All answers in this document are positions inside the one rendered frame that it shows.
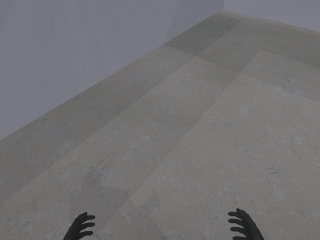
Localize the robot left hand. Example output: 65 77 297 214
63 212 95 240

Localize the robot right hand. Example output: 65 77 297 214
228 208 264 240

